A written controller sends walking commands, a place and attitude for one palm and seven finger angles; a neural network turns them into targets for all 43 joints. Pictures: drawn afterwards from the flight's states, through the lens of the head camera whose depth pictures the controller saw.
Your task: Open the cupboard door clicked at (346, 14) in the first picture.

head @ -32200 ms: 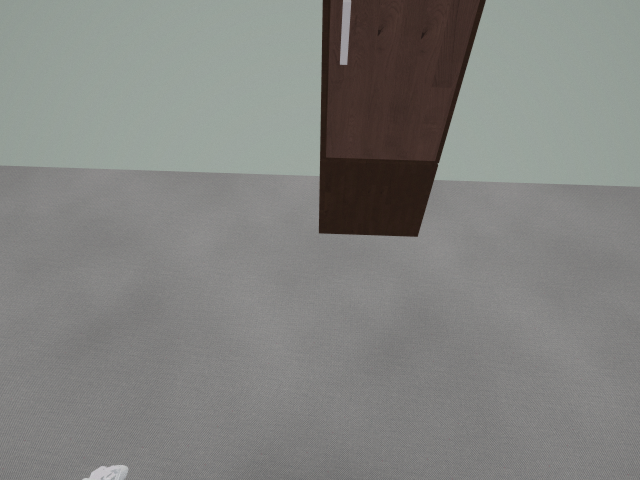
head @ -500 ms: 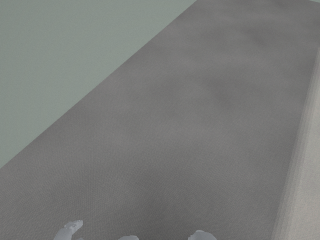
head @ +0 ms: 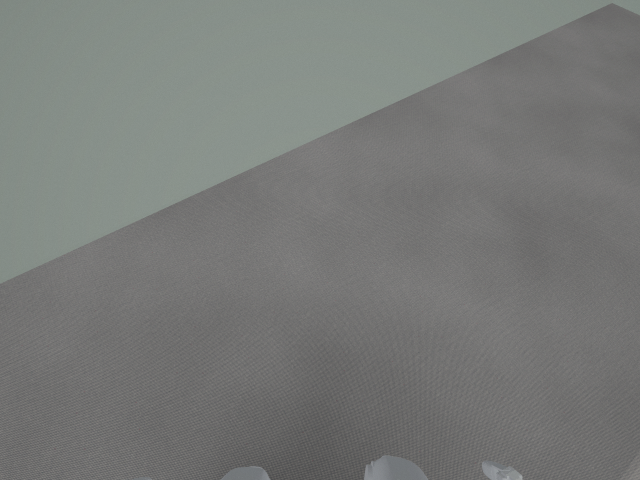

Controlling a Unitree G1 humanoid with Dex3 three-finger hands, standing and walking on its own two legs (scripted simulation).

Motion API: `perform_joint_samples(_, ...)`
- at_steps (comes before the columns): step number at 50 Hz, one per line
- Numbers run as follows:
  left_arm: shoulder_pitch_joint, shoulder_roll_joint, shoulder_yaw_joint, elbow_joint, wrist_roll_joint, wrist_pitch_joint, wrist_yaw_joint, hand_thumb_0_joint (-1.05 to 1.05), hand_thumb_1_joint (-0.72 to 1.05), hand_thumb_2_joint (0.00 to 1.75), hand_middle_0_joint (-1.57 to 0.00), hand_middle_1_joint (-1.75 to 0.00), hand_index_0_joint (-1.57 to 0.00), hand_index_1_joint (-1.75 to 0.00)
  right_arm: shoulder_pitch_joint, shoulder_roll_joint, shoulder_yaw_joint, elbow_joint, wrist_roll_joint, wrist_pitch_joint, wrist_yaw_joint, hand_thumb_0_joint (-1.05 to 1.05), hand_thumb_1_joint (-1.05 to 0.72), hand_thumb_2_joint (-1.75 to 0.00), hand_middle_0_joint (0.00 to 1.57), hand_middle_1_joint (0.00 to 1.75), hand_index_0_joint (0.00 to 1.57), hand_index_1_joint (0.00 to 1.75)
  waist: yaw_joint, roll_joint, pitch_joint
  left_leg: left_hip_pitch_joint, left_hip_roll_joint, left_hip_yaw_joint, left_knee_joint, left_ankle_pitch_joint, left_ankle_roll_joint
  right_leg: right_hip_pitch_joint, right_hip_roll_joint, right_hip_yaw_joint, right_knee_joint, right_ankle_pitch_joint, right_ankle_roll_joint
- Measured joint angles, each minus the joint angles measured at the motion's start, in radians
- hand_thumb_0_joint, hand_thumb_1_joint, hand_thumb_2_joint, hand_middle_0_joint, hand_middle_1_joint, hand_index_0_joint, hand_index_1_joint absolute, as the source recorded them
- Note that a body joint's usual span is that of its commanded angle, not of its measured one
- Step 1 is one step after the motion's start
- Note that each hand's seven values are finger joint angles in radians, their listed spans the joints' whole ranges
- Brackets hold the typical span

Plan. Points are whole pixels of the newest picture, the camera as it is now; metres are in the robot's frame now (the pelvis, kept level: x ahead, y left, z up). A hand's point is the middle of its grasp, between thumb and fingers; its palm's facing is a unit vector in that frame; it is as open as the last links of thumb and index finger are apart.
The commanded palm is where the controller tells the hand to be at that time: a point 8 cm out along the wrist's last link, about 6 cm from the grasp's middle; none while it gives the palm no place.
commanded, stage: turn to face it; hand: left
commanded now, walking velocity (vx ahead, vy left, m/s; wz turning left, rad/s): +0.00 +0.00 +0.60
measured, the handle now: out of the picture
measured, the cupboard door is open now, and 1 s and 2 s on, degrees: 42 42 42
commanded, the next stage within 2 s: none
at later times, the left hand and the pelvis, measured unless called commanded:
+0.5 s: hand out of the picture +0.01 +0.18 -0.18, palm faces +0.33 -0.92 -0.21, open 7.4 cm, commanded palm none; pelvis +0.01 -0.03 -0.01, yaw +19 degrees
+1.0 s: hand out of the picture -0.04 +0.14 -0.16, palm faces +0.61 -0.76 -0.22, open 7.4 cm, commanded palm none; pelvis +0.03 -0.05 +0.00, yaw +38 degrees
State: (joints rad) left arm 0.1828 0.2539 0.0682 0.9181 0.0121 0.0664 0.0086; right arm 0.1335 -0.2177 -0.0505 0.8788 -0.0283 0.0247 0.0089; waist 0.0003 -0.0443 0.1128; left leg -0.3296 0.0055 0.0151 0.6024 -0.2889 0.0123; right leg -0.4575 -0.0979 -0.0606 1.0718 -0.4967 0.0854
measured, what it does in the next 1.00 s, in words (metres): steps on the spot, turning left: right foot, then left foot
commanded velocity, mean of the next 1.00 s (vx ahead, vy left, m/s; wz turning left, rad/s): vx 0.00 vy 0.00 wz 0.60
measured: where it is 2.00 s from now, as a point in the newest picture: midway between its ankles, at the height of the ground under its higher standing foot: outside the picture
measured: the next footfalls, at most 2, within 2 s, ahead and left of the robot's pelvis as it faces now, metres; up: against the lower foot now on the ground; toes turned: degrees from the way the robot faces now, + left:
right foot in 0.18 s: +0.06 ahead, -0.16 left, +0.00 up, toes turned +3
left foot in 0.46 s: +0.02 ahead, +0.10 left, +0.00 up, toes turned +22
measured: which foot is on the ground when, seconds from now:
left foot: down 0.00-0.16, up 0.18-0.44, down 0.46-0.74, up 0.76-1.00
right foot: up 0.00-0.16, down 0.18-0.46, up 0.48-0.72, down 0.74-1.00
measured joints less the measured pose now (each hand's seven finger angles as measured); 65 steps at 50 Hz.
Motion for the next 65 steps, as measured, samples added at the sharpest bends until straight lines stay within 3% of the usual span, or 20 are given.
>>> perform_joint_samples(4,-0.024,0.002,0.004,-0.023,-0.003,-0.008,-0.006,0.01,0.91,0.9,-0.2,-0.29,-0.2,-0.3,0.02,-0.005,-0.002,0.018,-0.004,0.012,-0.002,0.01,-0.91,-0.9,0.2,0.3,0.2,0.3,-0.001,0.036,-0.006,0.01,0.001,-0.059,-0.048,0.038,-0.014,0.02,0.029,0.021,-0.133,0.03,-0.005)
perform_joint_samples(8,-0.019,0.004,0.0,-0.054,-0.003,-0.032,-0.008,0.01,0.91,0.9,-0.2,-0.29,-0.2,-0.3,0.039,-0.013,-0.012,0.027,-0.001,0.032,0.002,0.01,-0.91,-0.9,0.2,0.3,0.2,0.3,-0.009,0.058,-0.028,-0.02,-0.011,-0.112,-0.017,0.03,-0.04,0.134,0.052,0.02,-0.432,0.118,-0.025)
perform_joint_samples(11,-0.019,-0.01,-0.005,-0.059,0.007,-0.047,0.003,0.0,0.91,0.9,-0.2,-0.29,-0.2,-0.3,0.034,-0.03,-0.029,0.029,0.005,0.048,0.008,0.01,-0.91,-0.9,0.2,0.3,0.2,0.3,-0.012,0.067,-0.02,-0.109,-0.026,-0.096,0.225,-0.158,-0.038,0.143,0.033,-0.002,-0.451,0.182,-0.068)
perform_joint_samples(15,0.0,-0.038,-0.016,-0.053,0.011,-0.046,0.01,0.0,0.91,0.9,-0.2,-0.29,-0.2,-0.3,0.021,-0.037,-0.037,0.039,0.007,0.059,0.016,0.01,-0.91,-0.9,0.2,0.3,0.2,0.3,-0.021,0.057,-0.01,-0.157,-0.005,-0.013,0.45,-0.197,-0.055,0.192,0.001,-0.05,-0.489,0.177,-0.071)
perform_joint_samples(20,0.019,-0.046,-0.026,-0.038,0.013,-0.055,0.001,0.0,0.91,0.9,-0.2,-0.3,-0.2,-0.3,0.003,-0.017,-0.022,0.028,0.014,0.045,0.024,0.01,-0.91,-0.9,0.2,0.3,0.2,0.3,-0.013,0.0,-0.002,-0.054,0.005,0.062,0.188,-0.162,-0.062,0.217,-0.048,-0.099,-0.509,0.178,-0.058)
perform_joint_samples(22,0.031,-0.045,-0.026,-0.033,0.007,-0.054,-0.005,0.0,0.91,0.9,-0.2,-0.3,-0.2,-0.3,0.001,-0.018,-0.014,0.015,0.014,0.033,0.027,0.01,-0.91,-0.9,0.2,0.3,0.2,0.3,-0.013,-0.006,-0.007,0.01,0.004,0.072,0.023,-0.045,-0.05,0.203,-0.063,-0.123,-0.459,0.147,-0.045)
perform_joint_samples(23,0.04,-0.046,-0.025,-0.034,0.002,-0.048,-0.008,0.0,0.9,0.9,-0.2,-0.3,-0.2,-0.3,0.004,-0.025,-0.013,0.005,0.011,0.022,0.028,0.01,-0.91,-0.9,0.2,0.3,0.2,0.3,-0.015,0.007,-0.017,0.02,0.013,0.052,-0.024,0.058,-0.019,0.174,-0.062,-0.132,-0.398,0.122,-0.032)
perform_joint_samples(25,0.027,-0.028,-0.017,-0.023,0.0,-0.024,-0.005,0.0,0.91,0.9,-0.21,-0.3,-0.2,-0.3,-0.005,-0.011,-0.011,0.003,0.005,0.009,0.02,0.01,-0.91,-0.9,0.2,0.3,0.2,0.3,-0.01,-0.013,-0.007,-0.006,-0.001,0.038,0.033,0.024,0.008,0.098,-0.055,-0.066,-0.209,-0.008,-0.014)
perform_joint_samples(28,0.0,-0.01,-0.005,-0.005,0.0,-0.001,-0.001,0.01,0.91,0.9,-0.2,-0.3,-0.2,-0.3,0.007,0.004,-0.003,0.003,-0.001,0.001,0.004,0.01,-0.91,-0.9,0.2,0.3,0.2,0.3,-0.008,-0.011,-0.007,-0.005,-0.006,-0.001,0.023,-0.017,0.0,0.015,-0.013,-0.004,-0.032,-0.018,-0.006)
perform_joint_samples(31,-0.024,-0.006,0.001,-0.014,-0.003,-0.001,-0.006,0.01,0.91,0.9,-0.2,-0.29,-0.2,-0.3,0.021,0.005,-0.001,0.013,-0.005,0.006,-0.003,0.01,-0.91,-0.9,0.2,0.3,0.2,0.3,-0.008,0.015,-0.005,0.007,-0.007,-0.048,-0.026,0.019,-0.015,0.004,0.017,0.015,-0.069,0.012,-0.007)
perform_joint_samples(35,-0.032,-0.008,0.002,-0.041,-0.006,-0.02,-0.008,0.01,0.91,0.9,-0.2,-0.29,-0.2,-0.3,0.036,-0.004,-0.007,0.029,-0.005,0.024,-0.002,0.01,-0.91,-0.9,0.2,0.3,0.2,0.3,-0.012,0.054,-0.015,0.0,-0.008,-0.11,-0.037,0.035,-0.033,0.083,0.054,0.018,-0.307,0.078,-0.019)
perform_joint_samples(37,-0.018,0.001,0.0,-0.062,-0.001,-0.039,-0.007,0.0,0.91,0.9,-0.2,-0.29,-0.2,-0.3,0.047,-0.005,-0.015,0.027,0.002,0.035,0.001,0.01,-0.91,-0.9,0.21,0.3,0.2,0.3,-0.008,0.045,-0.034,-0.032,-0.028,-0.121,0.011,0.002,-0.039,0.146,0.048,0.026,-0.482,0.161,-0.042)
perform_joint_samples(39,-0.021,-0.013,-0.004,-0.061,0.006,-0.049,0.001,0.0,0.91,0.9,-0.2,-0.29,-0.2,-0.3,0.038,-0.023,-0.027,0.033,0.005,0.045,0.005,0.01,-0.91,-0.9,0.2,0.3,0.2,0.3,-0.011,0.068,-0.02,-0.093,-0.029,-0.112,0.191,-0.138,-0.036,0.144,0.043,-0.002,-0.454,0.185,-0.07)
perform_joint_samples(43,0.002,-0.038,-0.014,-0.055,0.01,-0.046,0.011,0.0,0.91,0.9,-0.2,-0.29,-0.2,-0.3,0.019,-0.036,-0.04,0.043,0.006,0.059,0.015,0.01,-0.91,-0.9,0.2,0.3,0.2,0.3,-0.019,0.065,-0.008,-0.162,-0.011,-0.033,0.464,-0.183,-0.051,0.192,0.013,-0.053,-0.488,0.179,-0.077)
perform_joint_samples(48,0.024,-0.044,-0.023,-0.038,0.014,-0.054,0.004,0.0,0.91,0.9,-0.2,-0.3,-0.2,-0.3,-0.001,-0.017,-0.027,0.031,0.014,0.049,0.023,0.01,-0.91,-0.9,0.2,0.3,0.2,0.3,-0.011,0.006,-0.002,-0.07,0.002,0.05,0.234,-0.179,-0.062,0.223,-0.039,-0.1,-0.522,0.186,-0.063)
perform_joint_samples(51,0.042,-0.041,-0.022,-0.03,0.006,-0.053,-0.005,0.0,0.91,0.9,-0.2,-0.3,-0.2,-0.3,-0.009,-0.016,-0.015,0.014,0.014,0.032,0.026,0.01,-0.91,-0.9,0.2,0.3,0.2,0.3,-0.007,-0.007,-0.006,0.019,0.001,0.068,0.006,-0.031,-0.045,0.206,-0.063,-0.136,-0.458,0.146,-0.043)
perform_joint_samples(52,0.048,-0.038,-0.02,-0.029,0.002,-0.047,-0.008,0.0,0.91,0.9,-0.2,-0.3,-0.2,-0.3,-0.009,-0.019,-0.014,0.006,0.011,0.022,0.026,0.01,-0.91,-0.9,0.2,0.3,0.2,0.3,-0.009,-0.004,-0.013,0.021,0.002,0.055,-0.018,0.043,-0.016,0.178,-0.067,-0.137,-0.394,0.12,-0.03)
perform_joint_samples(55,0.026,-0.015,-0.01,-0.009,0.0,-0.01,-0.002,0.0,0.91,0.9,-0.2,-0.3,-0.2,-0.3,-0.014,-0.003,-0.007,0.001,0.003,0.005,0.013,0.01,-0.91,-0.9,0.2,0.3,0.2,0.3,-0.003,-0.02,-0.004,-0.006,-0.014,0.029,0.037,-0.012,0.02,0.069,-0.039,-0.039,-0.122,-0.032,-0.01)
perform_joint_samples(58,-0.002,-0.005,0.0,-0.002,0.0,0.001,-0.002,0.01,0.91,0.9,-0.2,-0.3,-0.2,-0.3,0.001,0.006,-0.001,0.005,-0.001,0.0,-0.002,0.01,-0.91,-0.9,0.2,0.3,0.2,0.3,-0.003,-0.006,-0.005,0.004,-0.016,-0.015,-0.004,-0.001,0.009,0.008,-0.002,0.005,-0.019,-0.001,-0.004)
perform_joint_samples(65,-0.041,-0.008,0.0,-0.04,-0.006,-0.018,-0.006,0.01,0.91,0.9,-0.2,-0.29,-0.2,-0.3,0.035,0.0,-0.007,0.033,-0.005,0.02,-0.004,0.01,-0.91,-0.9,0.2,0.3,0.2,0.3,-0.015,0.052,-0.018,0.012,-0.022,-0.115,-0.059,0.047,-0.013,0.081,0.054,0.028,-0.295,0.069,-0.016)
